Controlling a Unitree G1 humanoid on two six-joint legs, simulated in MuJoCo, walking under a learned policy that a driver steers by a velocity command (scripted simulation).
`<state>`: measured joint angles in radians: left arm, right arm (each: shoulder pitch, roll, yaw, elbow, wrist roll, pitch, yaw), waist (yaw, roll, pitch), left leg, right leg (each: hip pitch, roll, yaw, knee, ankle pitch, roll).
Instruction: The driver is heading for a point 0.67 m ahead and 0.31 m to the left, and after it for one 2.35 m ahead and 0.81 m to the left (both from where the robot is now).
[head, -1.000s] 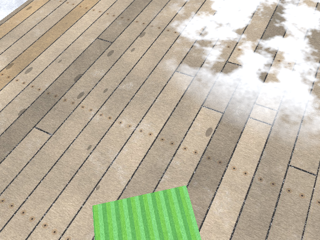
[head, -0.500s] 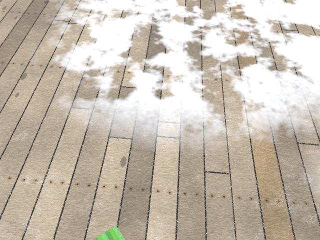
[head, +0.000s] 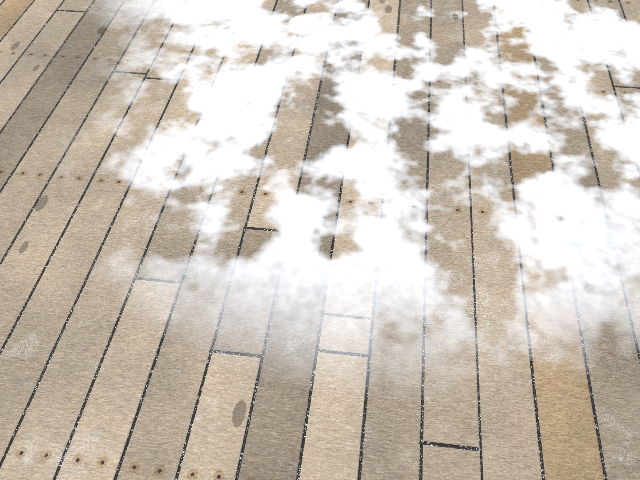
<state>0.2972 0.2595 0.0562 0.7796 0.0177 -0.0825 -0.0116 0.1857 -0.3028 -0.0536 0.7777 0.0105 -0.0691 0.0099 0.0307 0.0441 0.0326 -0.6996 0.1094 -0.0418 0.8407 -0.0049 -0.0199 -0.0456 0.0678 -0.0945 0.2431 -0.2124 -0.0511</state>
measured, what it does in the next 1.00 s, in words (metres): walks ahead, turning left: left foot, then right foot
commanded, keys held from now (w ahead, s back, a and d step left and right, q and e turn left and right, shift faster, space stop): q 1.00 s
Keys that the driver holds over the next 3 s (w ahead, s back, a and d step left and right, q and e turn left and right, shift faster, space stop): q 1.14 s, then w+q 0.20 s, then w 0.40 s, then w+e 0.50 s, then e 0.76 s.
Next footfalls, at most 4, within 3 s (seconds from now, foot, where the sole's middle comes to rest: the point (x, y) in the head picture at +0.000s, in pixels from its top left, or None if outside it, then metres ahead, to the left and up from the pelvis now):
0.16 left None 0.26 0.11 -0.78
0.62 right None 0.30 -0.11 -0.78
1.06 left None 0.15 0.11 -0.78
1.50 right None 0.38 0.02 -0.78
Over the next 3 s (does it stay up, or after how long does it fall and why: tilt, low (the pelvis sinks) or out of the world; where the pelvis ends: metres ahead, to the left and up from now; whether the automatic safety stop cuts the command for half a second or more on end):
stays up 0.60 0.49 -0.01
